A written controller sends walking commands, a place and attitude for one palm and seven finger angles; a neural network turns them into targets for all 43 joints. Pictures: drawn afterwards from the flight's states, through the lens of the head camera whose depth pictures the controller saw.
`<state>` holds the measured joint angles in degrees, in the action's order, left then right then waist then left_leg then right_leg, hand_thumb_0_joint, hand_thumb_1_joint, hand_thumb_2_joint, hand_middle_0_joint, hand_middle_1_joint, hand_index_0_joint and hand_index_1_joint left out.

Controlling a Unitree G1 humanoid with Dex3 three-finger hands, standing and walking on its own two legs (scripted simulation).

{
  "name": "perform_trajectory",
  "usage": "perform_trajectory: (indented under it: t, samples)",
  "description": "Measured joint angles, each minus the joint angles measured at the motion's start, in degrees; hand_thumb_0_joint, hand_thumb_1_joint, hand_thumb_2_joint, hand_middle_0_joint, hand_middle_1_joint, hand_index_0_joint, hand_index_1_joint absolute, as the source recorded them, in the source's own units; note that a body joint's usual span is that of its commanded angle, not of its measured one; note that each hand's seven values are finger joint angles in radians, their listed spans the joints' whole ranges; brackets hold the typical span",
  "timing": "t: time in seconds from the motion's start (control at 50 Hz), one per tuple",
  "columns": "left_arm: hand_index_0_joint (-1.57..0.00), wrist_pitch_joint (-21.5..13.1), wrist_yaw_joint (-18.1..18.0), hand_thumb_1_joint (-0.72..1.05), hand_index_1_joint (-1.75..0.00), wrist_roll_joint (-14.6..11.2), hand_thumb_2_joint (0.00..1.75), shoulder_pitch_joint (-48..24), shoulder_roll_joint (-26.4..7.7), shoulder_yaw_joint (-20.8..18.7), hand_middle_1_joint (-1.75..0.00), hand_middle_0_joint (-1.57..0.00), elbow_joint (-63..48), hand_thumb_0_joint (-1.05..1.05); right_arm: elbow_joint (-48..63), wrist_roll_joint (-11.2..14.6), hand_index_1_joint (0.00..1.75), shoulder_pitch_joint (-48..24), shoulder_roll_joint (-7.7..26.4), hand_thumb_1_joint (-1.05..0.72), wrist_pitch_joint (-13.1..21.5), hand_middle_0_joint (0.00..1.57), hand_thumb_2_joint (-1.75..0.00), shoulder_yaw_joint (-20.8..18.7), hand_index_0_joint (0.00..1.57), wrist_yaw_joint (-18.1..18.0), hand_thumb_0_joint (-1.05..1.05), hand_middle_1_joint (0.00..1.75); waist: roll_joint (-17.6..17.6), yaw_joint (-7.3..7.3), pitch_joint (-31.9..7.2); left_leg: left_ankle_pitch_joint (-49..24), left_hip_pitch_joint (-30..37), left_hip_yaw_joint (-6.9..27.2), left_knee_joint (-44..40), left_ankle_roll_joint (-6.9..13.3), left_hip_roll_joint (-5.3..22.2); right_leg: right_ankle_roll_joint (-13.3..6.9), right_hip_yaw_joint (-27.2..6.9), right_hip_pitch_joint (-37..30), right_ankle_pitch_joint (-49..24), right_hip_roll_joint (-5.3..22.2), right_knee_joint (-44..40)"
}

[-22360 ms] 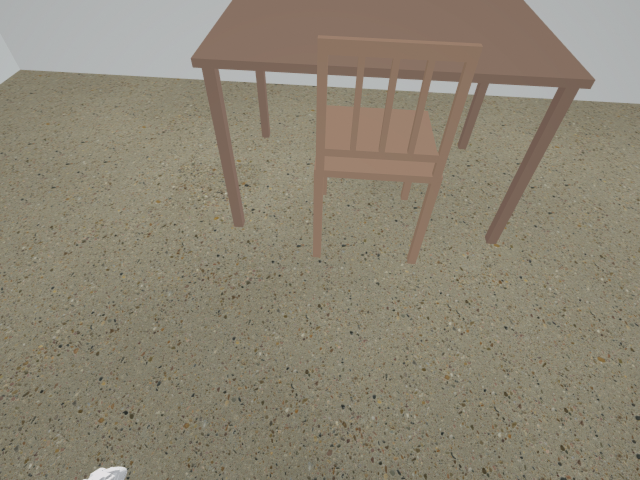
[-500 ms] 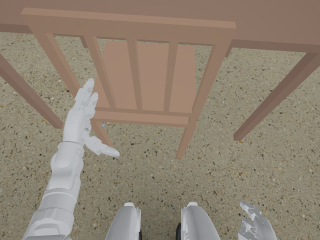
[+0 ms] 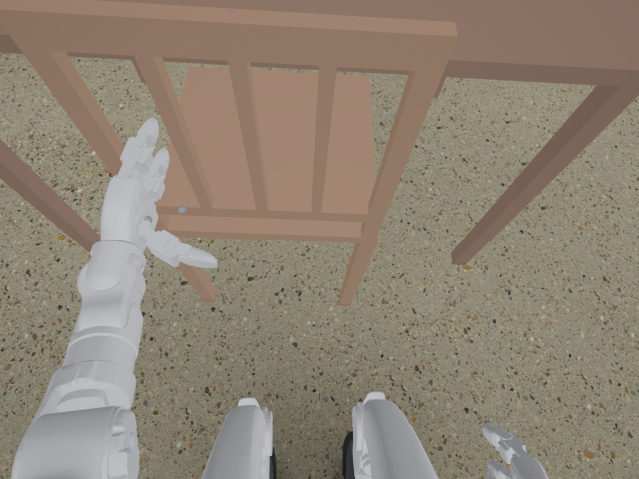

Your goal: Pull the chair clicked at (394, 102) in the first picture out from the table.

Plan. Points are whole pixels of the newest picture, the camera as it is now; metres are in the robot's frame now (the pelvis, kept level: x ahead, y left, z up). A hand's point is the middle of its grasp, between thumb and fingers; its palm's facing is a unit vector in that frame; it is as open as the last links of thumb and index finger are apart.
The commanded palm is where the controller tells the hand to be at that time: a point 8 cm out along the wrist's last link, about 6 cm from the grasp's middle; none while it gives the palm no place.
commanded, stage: push the fingers through the gap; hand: left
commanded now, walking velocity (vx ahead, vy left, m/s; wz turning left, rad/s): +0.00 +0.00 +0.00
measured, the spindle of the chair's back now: (253, 148) +0.53 +0.08 +0.03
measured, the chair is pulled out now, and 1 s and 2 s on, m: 0.00 0.00 0.00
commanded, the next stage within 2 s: hook a spindle and tug to test in 1.12 s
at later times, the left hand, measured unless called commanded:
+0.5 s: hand (191, 178) +0.48 +0.16 +0.02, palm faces -0.07 -1.00 -0.04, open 16.9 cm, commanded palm +0.47 +0.20 +0.03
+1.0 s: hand (200, 163) +0.51 +0.15 +0.02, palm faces -0.05 -1.00 -0.05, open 16.9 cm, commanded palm +0.49 +0.19 +0.03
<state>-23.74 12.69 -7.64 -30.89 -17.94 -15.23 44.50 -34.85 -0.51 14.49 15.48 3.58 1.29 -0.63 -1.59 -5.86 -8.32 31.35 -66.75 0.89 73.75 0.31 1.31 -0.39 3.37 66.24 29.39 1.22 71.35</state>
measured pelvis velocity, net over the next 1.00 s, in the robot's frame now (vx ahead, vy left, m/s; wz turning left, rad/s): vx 0.00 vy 0.01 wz -0.03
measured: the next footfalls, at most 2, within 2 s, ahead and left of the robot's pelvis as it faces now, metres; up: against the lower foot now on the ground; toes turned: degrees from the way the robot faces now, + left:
none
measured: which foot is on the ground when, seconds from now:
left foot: down 0.00-1.00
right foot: down 0.00-1.00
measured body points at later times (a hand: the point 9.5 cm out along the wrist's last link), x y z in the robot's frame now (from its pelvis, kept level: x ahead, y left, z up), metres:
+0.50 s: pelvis +0.00 +0.01 -0.01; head +0.15 +0.03 +0.42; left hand +0.48 +0.21 +0.03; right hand +0.06 -0.25 -0.12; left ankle +0.03 +0.11 -0.62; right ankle +0.04 -0.12 -0.62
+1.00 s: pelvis +0.00 +0.01 -0.01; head +0.17 +0.02 +0.41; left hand +0.51 +0.20 +0.02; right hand +0.03 -0.26 -0.13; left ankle +0.03 +0.11 -0.62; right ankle +0.04 -0.12 -0.62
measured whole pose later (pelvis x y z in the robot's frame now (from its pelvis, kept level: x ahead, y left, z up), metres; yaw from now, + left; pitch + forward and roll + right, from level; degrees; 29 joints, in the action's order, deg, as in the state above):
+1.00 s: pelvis +0.00 +0.01 -0.01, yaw -2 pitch +29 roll -3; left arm -24.4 10.1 -2.8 -46.5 -22.5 -20.9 58.6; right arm -34.9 -2.4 18.2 15.0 -3.1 1.9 2.0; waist -2.3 -9.9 -8.1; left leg 31.9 -71.9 0.4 75.1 0.9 2.2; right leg 0.2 2.7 71.4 28.9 0.3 71.7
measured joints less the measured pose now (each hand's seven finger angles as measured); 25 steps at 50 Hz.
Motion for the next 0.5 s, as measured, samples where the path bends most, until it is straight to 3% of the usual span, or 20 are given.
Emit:
perform_trajectory:
  t: [0.5]
  samples:
    - [-0.06,-1.47,-2.02,-0.5,-0.08,2.97,0.3,-11.71,-1.88,-1.95,-0.08,-0.06,11.23,-0.01,-0.89,-1.39,0.3,1.61,-0.41,-0.91,-2.55,0.2,-0.9,0.45,0.21,1.52,0.01,0.3,-0.61,-2.26,-0.26,0.14,-3.63,-0.35,1.35,0.98,-0.1,1.0,-0.4,3.18,-0.54,0.06,0.27]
